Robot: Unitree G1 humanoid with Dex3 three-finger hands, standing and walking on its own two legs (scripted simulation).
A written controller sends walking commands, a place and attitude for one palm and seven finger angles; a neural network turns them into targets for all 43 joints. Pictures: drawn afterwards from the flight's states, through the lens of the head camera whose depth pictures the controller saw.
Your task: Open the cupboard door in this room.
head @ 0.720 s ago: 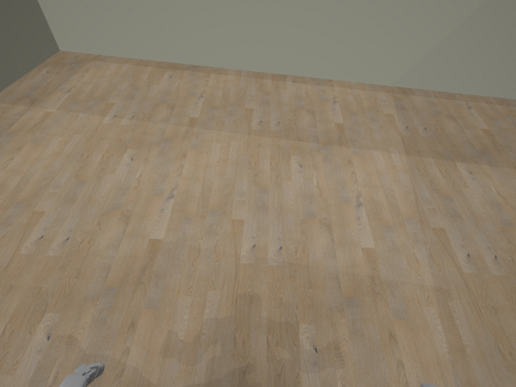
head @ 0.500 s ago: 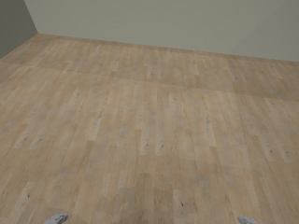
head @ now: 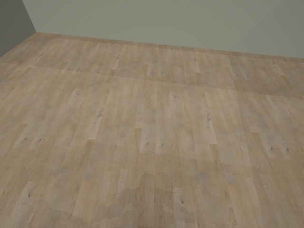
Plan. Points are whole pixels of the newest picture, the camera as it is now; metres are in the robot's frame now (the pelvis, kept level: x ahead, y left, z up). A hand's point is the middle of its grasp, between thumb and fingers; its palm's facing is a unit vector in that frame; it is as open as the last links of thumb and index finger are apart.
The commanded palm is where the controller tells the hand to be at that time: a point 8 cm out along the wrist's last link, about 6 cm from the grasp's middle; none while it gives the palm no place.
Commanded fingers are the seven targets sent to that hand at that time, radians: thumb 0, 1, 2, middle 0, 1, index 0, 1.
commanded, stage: stand and wait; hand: left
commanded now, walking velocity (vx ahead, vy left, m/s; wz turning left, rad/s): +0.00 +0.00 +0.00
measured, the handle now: out of the picture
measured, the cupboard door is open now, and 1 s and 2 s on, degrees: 0 0 0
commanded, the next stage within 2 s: turn or walk to find it in 0.18 s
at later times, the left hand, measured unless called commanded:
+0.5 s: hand out of the picture +0.06 +0.23 -0.18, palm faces +0.04 -0.96 -0.27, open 7.4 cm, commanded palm none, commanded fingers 0.00 0.90 0.90 -0.20 -0.30 -0.20 -0.30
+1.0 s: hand out of the picture -0.02 +0.18 -0.16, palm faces +0.30 -0.91 -0.30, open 7.4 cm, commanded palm none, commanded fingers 0.00 0.90 0.90 -0.20 -0.30 -0.20 -0.30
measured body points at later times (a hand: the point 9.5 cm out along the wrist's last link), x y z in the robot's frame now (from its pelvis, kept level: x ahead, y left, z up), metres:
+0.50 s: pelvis -0.01 +0.01 -0.01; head +0.01 +0.02 +0.44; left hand +0.06 +0.28 -0.16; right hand +0.06 -0.26 -0.15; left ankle +0.01 +0.12 -0.74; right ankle +0.02 -0.12 -0.74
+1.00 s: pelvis -0.04 -0.03 -0.01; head -0.01 -0.05 +0.44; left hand -0.04 +0.23 -0.13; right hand +0.09 -0.28 -0.16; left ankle -0.07 +0.10 -0.67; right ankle -0.04 -0.14 -0.74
